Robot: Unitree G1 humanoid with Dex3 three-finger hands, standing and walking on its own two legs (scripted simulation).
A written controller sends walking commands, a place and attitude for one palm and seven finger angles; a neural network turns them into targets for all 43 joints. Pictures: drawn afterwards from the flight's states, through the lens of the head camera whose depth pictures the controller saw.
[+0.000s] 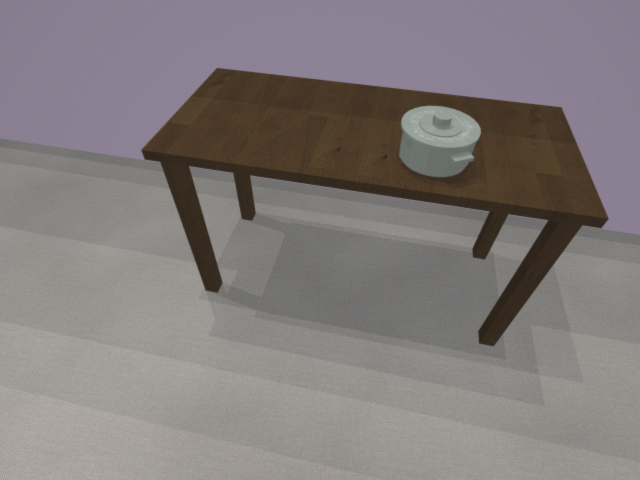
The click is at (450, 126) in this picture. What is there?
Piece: lid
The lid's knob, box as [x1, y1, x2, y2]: [433, 111, 452, 125]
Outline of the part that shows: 434,113 433,121 436,124 447,125 450,123 452,116 450,113 446,111 436,111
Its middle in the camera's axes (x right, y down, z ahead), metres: +0.29 -0.29 +0.93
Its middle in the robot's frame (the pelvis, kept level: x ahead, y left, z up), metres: +0.90 -0.24 +0.00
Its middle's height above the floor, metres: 0.77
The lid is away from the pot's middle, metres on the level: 0.00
